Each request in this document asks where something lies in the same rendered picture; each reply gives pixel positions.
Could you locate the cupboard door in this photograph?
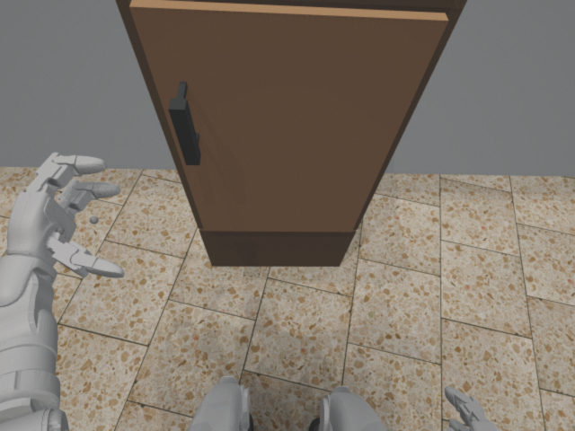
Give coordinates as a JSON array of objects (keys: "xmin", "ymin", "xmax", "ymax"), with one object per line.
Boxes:
[{"xmin": 129, "ymin": 0, "xmax": 448, "ymax": 233}]

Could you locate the robot left forearm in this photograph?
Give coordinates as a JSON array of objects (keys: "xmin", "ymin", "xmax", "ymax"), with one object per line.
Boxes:
[{"xmin": 0, "ymin": 254, "xmax": 60, "ymax": 423}]

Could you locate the robot thigh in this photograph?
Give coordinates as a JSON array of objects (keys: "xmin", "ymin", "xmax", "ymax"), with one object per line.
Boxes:
[
  {"xmin": 320, "ymin": 392, "xmax": 387, "ymax": 431},
  {"xmin": 188, "ymin": 383, "xmax": 250, "ymax": 431}
]

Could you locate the handle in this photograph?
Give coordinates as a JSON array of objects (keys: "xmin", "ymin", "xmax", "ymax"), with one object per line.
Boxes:
[{"xmin": 168, "ymin": 82, "xmax": 201, "ymax": 165}]

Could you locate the left robot upper arm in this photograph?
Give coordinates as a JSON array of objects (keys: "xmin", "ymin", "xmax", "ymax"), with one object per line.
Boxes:
[{"xmin": 0, "ymin": 409, "xmax": 69, "ymax": 431}]

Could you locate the robot right hand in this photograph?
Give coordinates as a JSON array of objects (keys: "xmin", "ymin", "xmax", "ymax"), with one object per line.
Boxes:
[{"xmin": 445, "ymin": 386, "xmax": 500, "ymax": 431}]

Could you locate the left robot thigh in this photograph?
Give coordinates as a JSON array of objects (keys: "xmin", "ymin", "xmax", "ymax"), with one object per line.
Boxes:
[{"xmin": 188, "ymin": 383, "xmax": 250, "ymax": 431}]

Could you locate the robot left hand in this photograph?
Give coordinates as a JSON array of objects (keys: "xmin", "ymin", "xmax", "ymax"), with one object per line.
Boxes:
[{"xmin": 7, "ymin": 153, "xmax": 125, "ymax": 278}]

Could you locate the right robot thigh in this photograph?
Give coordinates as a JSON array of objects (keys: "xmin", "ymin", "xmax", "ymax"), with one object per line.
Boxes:
[{"xmin": 320, "ymin": 392, "xmax": 387, "ymax": 431}]

